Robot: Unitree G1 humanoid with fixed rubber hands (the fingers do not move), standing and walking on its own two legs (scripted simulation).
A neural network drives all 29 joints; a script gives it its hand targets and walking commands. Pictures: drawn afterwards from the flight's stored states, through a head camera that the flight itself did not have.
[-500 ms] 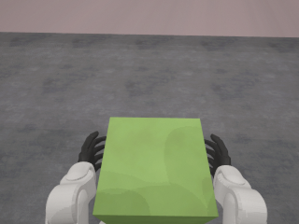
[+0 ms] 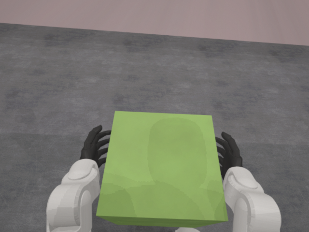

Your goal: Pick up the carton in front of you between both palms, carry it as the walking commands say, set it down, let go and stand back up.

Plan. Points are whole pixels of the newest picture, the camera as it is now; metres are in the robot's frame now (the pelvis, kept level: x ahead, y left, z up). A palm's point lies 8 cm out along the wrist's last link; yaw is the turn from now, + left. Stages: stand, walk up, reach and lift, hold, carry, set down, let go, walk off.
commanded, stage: carry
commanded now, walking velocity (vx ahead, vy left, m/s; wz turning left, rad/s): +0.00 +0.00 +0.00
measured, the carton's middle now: (159, 175) +0.24 +0.00 +0.02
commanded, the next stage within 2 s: hold in 1.54 s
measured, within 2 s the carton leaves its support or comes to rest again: neither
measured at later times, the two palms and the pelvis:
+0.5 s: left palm (106, 121) +0.35 +0.14 +0.07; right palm (221, 122) +0.37 -0.16 +0.07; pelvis +0.13 -0.03 -0.02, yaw +3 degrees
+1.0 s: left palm (104, 135) +0.34 +0.15 +0.03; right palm (213, 136) +0.36 -0.15 +0.03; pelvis +0.09 -0.02 -0.02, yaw +3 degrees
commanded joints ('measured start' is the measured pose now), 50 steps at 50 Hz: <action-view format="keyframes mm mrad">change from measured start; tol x4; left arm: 1 -330 -800 -667 -100 -268 -2 -114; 6 -315 -669 -607 -46 -260 45 -107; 11 -313 -743 -569 38 -256 40 -117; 15 -355 -798 -592 -5 -276 22 -123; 25 -329 -771 -622 -2 -261 15 -133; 38 -411 -692 -555 204 -175 -116 -198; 50 -496 -677 -423 484 -69 -318 -242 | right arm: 1 -325 775 641 -94 264 10 150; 8 -359 661 613 -50 231 80 108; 16 -416 798 647 -44 260 49 119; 26 -352 759 625 5 214 32 135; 38 -452 696 587 181 157 -96 201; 50 -526 672 441 473 50 -295 238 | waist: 1 -7 215 -294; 5 6 99 -238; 8 1 -118 -288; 18 7 -9 -377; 28 4 53 -303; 50 6 38 -224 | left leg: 1 187 205 -44 11 600 45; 4 104 161 -30 98 380 -12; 6 -40 121 -33 191 126 -68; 8 -47 90 -97 164 -76 -91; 14 63 101 -98 180 233 -92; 20 71 84 -96 177 258 -97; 27 111 115 -106 173 442 -88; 50 19 119 -133 97 81 -38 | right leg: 1 125 24 -47 -97 125 0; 4 262 0 -63 -298 326 1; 5 349 -55 -29 -299 418 0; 6 435 -154 42 -241 718 -22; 7 502 -202 94 -187 845 -89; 9 437 -189 109 -210 765 -108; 21 454 -122 30 -89 863 -92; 34 341 -95 4 -96 473 -66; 50 329 -106 15 -163 301 -55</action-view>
